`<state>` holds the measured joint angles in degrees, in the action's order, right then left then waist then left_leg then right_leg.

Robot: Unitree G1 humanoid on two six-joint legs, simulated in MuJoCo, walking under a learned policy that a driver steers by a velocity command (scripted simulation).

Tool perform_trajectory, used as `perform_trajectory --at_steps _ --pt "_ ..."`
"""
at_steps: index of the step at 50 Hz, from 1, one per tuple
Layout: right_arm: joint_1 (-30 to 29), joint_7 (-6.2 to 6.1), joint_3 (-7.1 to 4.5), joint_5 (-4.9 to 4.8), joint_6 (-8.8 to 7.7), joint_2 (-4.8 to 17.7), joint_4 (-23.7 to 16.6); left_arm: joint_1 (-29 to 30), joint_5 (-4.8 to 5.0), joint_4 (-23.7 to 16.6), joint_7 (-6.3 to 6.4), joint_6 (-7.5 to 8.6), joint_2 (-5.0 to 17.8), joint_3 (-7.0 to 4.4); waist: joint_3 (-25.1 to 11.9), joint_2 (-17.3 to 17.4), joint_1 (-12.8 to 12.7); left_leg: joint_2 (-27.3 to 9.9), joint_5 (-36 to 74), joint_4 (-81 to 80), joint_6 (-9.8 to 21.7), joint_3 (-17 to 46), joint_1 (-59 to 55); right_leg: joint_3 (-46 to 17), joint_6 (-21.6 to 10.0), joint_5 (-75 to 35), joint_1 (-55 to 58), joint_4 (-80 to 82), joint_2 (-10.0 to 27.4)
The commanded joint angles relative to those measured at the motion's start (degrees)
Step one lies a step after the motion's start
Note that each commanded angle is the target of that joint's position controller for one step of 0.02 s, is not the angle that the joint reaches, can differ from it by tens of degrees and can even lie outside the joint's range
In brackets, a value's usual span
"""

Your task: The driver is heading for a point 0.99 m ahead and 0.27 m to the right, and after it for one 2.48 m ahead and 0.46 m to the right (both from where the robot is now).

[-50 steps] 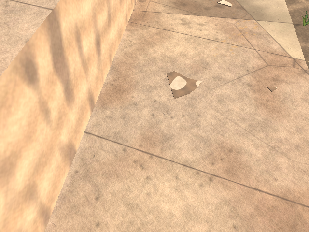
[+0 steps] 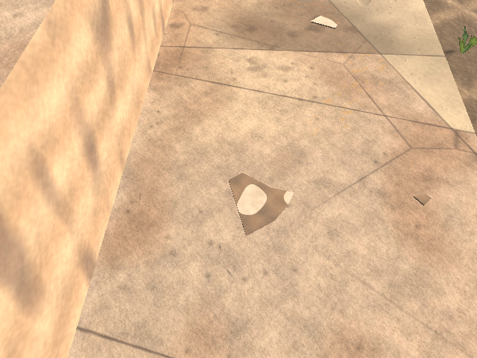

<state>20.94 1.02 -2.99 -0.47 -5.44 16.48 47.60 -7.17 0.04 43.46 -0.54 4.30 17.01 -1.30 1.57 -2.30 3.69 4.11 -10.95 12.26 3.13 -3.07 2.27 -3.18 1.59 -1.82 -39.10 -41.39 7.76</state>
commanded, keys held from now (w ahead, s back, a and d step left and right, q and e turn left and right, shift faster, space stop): w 0.70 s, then w+e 0.30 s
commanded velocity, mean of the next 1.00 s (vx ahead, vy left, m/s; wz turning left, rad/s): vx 0.50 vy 0.00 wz -0.08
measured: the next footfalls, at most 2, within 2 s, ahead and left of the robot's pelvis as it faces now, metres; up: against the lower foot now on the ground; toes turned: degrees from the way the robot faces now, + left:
right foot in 0.16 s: +0.28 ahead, -0.16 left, +0.00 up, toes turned -2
left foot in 0.68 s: +0.56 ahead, +0.08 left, +0.00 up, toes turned +2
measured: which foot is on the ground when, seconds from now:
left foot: down 0.00-0.18, up 0.20-0.66, down 0.68-1.00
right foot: up 0.00-0.14, down 0.16-0.70, up 0.72-1.00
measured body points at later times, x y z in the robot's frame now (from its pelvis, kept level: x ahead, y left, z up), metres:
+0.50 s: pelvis +0.28 -0.07 +0.00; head +0.30 -0.08 +0.45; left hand +0.31 +0.21 -0.12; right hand +0.46 -0.33 -0.10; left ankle +0.44 +0.11 -0.69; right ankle +0.24 -0.15 -0.75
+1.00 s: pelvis +0.56 -0.02 +0.00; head +0.57 -0.01 +0.45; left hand +0.71 +0.24 -0.11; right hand +0.57 -0.31 -0.12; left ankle +0.52 +0.08 -0.75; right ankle +0.67 -0.21 -0.67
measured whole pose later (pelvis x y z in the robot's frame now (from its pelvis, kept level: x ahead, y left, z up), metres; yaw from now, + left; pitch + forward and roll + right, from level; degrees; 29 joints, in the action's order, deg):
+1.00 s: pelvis +0.56 -0.02 +0.00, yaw -6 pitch +0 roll +1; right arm 17.7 -0.1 -3.3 1.3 -5.7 16.4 51.3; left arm -12.2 1.5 44.5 -0.1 3.0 17.3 -3.6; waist 1.3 -2.6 2.3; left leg 1.4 -11.2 13.4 2.4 -8.5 2.9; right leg -4.7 0.8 4.0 -39.8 -52.8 6.2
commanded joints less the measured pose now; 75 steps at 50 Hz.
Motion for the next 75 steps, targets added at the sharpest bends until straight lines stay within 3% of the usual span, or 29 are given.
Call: perform_trajectory --at_steps 1,6,8,9,10,11,12,14,18,29,32,34,35,36,37,38,41,46,51,56,59,61,62,63,64,65,67,70,75 --pt "0.1 -0.45 -2.19 -0.51 -0.25 9.9 -2.4 5.1 0.49 -4.9 -0.93 0.95 3.5 -0.68 2.4 5.3 0.1 -15.3 7.6 -4.4 9.0 6.7 4.9 2.0 -0.3 -5.3 5.0 6.2 -2.1" --pt "0.0 -1.12 -2.58 -0.75 1.7 11.4 -0.6 3.6 0.63 -6.2 -2.18 1.52 5.9 -1.87 1.2 7.0 -2.9 -18.9 17.8 4.5 5.9 8.2 -3.7 2.7 -4.2 6.1 9.1 11.8 -4.4" --pt "-0.3 -1.53 -1.42 0.23 2.3 8.9 -0.9 -12.3 0.37 -2.0 -1.48 1.67 10.8 -4.46 -9.5 4.3 -10.4 -13.6 26.7 25.8 2.6 3.6 2.5 3.2 -7.9 5.4 32.0 11.6 -5.0" --pt "6.1 -1.26 0.58 1.03 1.45 2.9 -3.1 -18.6 -0.85 -1.2 -1.11 1.46 17.5 -5.91 -19.6 -7.9 -8.8 -6.3 6.9 49.1 -1.0 0.7 22.1 -19.7 -15.9 10.1 53.6 11.6 9.9" --pt "7.9 -0.92 1.09 -0.03 0.15 1.8 -2.2 -19.7 0.02 -0.8 -1.54 1.18 15.1 -5.32 -24.2 -16.3 -8.5 -0.2 -21.7 61.0 -2.3 7.1 34.8 -42.0 -21.1 19.5 60.3 23.8 15.0" --pt "2.7 -0.54 -0.53 -1.85 -0.71 8.4 -2.8 -16.4 0.43 -1.4 -1.51 1.22 10.8 -4.09 -16.2 -9.5 -9.4 -4.1 -19.9 65.9 -1.4 10.4 41.5 -35.7 -18.1 24.0 55.3 24.7 13.6" --pt "-3.1 -0.37 -0.69 -2.56 -1.2 9.3 -4.6 -13.4 0.36 -2.0 -1.23 0.95 8.7 -3.49 -10.3 -5.4 -9.2 -7.1 -15.1 64.2 -0.6 8.5 42.5 -26.0 -16.1 19.8 48.3 24.5 11.4" --pt "-5.4 -0.65 -0.98 -0.68 -0.59 8.1 -4.8 -7.6 -0.57 -2.7 -1.24 0.98 6.0 -2.55 -4.2 -2.1 -5.4 -11.4 -7.7 56.1 -1.0 7.5 37.1 -15.9 -14.5 8.5 35.2 27.2 6.9" --pt "-4.0 -0.85 -0.54 0.03 1.68 4.8 -4.1 -6.8 -0.31 -1.5 -1.19 2.08 6.9 -2.91 -2.6 -2.0 -2.7 -12.0 -2.2 49.4 -3.3 6.4 32.6 -8.1 -16.0 -0.9 28.5 32.3 5.0" --pt "-22.5 0.95 0.53 -0.75 -0.03 3.9 -9.3 -14.8 1.08 4.3 0.17 0.21 10.0 -4.02 3.4 -1.1 -8.3 -8.7 12.2 18.0 -2.6 4.0 33.5 -2.1 -13.4 1.3 39.2 32.2 5.9" --pt "-20.1 1.37 -0.14 -0.4 -0.59 6.0 -8.8 -13.8 0.97 4.6 0.55 -0.74 11.3 -4.61 1.3 -1.6 -5.9 -7.0 7.4 15.7 -0.4 2.8 28.7 -2.3 -11.9 -9.6 44.0 26.9 6.8" --pt "-7.6 0.76 -2.17 0.09 -0.66 9.5 -4.9 -13.0 0.25 4.5 0.78 -1.38 9.5 -3.93 -7.3 -0.9 0.2 -4.6 7.3 14.0 2.3 0.1 10.2 1.6 -9.3 -21.4 41.0 11.6 2.1" --pt "2.2 0.13 -3.27 0.64 -0.43 13.3 -3.2 -13.5 -1.03 3.0 0.93 -1.22 6.4 -2.51 -15.5 5.0 3.7 -14.6 8.1 16.3 6.3 11.7 -6.4 3.9 -7.1 -7.0 29.6 -5.7 -1.3" --pt "4.9 0.33 -4.34 1.21 -0.09 17.8 -1.5 -20.8 0.11 2.2 0.4 0.23 -0.2 -0.76 -20.6 19.4 -0.7 -26.4 -5.0 9.6 15.5 39.7 -23.0 2.5 -3.1 30.6 6.5 -24.2 -12.3" --pt "4.3 0.5 -3.06 0.32 -0.16 12.1 -2.2 -16.9 1.67 2.8 0.21 1.49 5.4 -1.63 -18.5 13.4 2.5 -26.6 -13.0 4.9 14.8 43.0 -22.7 -5.2 -3.2 36.9 -1.3 -31.0 -10.4" --pt "1.2 0.24 -2.41 0.34 -0.35 10.0 -2.5 -12.5 2.66 1.3 0.08 2.15 7.7 -2.35 -10.8 10.7 2.3 -25.3 -11.9 4.0 12.2 34.1 -16.8 -5.2 -3.8 32.2 -5.2 -32.1 -7.5" --pt "-7.7 -0.04 -1.28 1.59 -1.1 6.3 -3.2 -9.4 1.25 0.8 0.67 1.13 7.2 -2.99 -3.4 6.2 -2.6 -20.7 2.4 -0.8 8.5 19.3 0.4 -4.0 -3.2 20.5 2.3 -24.1 -1.2" --pt "-8.2 -1.03 -2.07 1.67 -1.59 8.3 -0.8 -9.2 1.61 -0.7 0.8 -1.02 3.8 -2.97 -0.1 7.3 -4.3 -19.4 10.2 -5.9 8.5 7.0 5.3 -3.7 -0.8 11.4 0.1 -18.3 -0.2" --pt "-7.0 -2.02 -1.9 1.57 -1.09 8.6 0.1 -1.8 1.32 -3.5 -0.13 -1.02 1.8 -2.65 2.5 5.9 -1.6 -16.8 13.0 -6.0 5.6 -3.2 4.2 1.0 -0.8 -4.2 0.6 -3.3 -1.4" --pt "-3.9 -2.14 -2.6 0.18 0.69 11.1 2.0 5.1 1.48 -8.2 -2.11 -1.35 1.1 -2.3 4.7 5.4 0.5 -20.3 18.5 -2.6 5.1 -6.2 -5.1 4.8 -3.3 -0.3 -1.0 4.8 -2.6" --pt "-5.8 -2.65 -3.53 -0.95 2.2 13.0 1.7 2.9 1.41 -9.3 -2.9 -1.99 3.3 -3.32 2.1 6.9 -2.4 -21.4 39.9 5.7 3.3 -8.2 -9.9 8.4 -6.5 8.4 4.4 6.4 -5.7" --pt "-8.4 -2.99 -3.33 -1.11 3.32 12.4 0.5 -12.1 1.38 -5.5 -2.39 -2.45 8.2 -6.13 -5.6 7.5 -10.5 -17.6 51.9 25.7 0.6 -10.1 -5.9 10.5 -9.6 5.4 23.6 10.1 -11.2" --pt "-6.4 -2.91 -2.47 0.07 2.71 10.1 -0.7 -18.6 1.11 -4.0 -1.02 -2.84 12.7 -7.8 -10.9 1.5 -12.7 -14.2 34.9 42.7 -2.7 -10.0 6.7 2.1 -12.2 -7.1 40.2 10.7 -7.1" --pt "2.1 -1.66 0.14 2.45 1.22 1.7 -3.3 -14.3 0.31 -5.3 -0.59 -2.84 19.6 -8.44 -18.2 -16.3 -3.2 -1.9 -24.5 65.9 -6.8 -4.9 32.3 -28.1 -24.7 -16.7 60.5 11.7 9.7" --pt "-2.2 -0.77 -0.42 0.88 -0.47 7.5 -2.5 -15.8 -0.1 -7.9 -0.95 -2.4 14.7 -7.24 -29.0 -6.3 -8.6 -1.5 -27.2 71.8 -6.2 8.5 34.5 -38.2 -27.1 -13.0 62.2 18.2 13.0" --pt "-9.0 -0.58 -1.05 -1.19 -0.99 9.5 -4.7 -12.9 -0.13 -7.8 -1.3 -1.81 11.9 -6.22 -21.2 -2.7 -9.2 -4.5 -22.6 70.8 -4.8 9.1 37.9 -29.4 -23.8 -15.9 56.8 19.3 10.9" --pt "-11.2 -1.81 -0.95 0.58 -0.71 8.6 -4.5 -7.0 1.46 -7.7 -1.02 -1.58 8.7 -5.48 -8.9 3.7 -5.2 -8.5 -14.6 61.6 -4.5 7.7 36.3 -18.3 -19.1 -18.2 39.9 20.8 5.8" --pt "-7.7 -2.28 -1.28 1.0 1.96 8.1 -4.4 -4.0 -0.05 -8.9 -0.32 -1.73 8.4 -5.34 -7.7 0.8 -1.5 -8.8 -11.2 55.9 -5.7 7.7 28.5 -13.1 -19.1 -25.6 28.7 23.3 2.9" --pt "-11.4 -2.75 -0.79 1.61 3.39 5.9 -5.5 -4.7 0.82 -8.8 1.69 -3.25 9.9 -5.97 -8.8 -1.4 -2.6 -6.1 -2.8 40.9 -8.9 7.4 29.0 -10.8 -17.3 -23.1 27.4 21.8 -0.1"
Velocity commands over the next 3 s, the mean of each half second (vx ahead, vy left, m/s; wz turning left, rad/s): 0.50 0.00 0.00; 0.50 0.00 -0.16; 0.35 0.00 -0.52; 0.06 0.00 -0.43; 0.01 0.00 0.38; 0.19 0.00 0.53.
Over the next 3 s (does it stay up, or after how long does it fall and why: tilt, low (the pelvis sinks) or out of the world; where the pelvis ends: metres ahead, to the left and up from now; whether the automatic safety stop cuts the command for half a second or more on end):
stays up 0.96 -0.15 -0.01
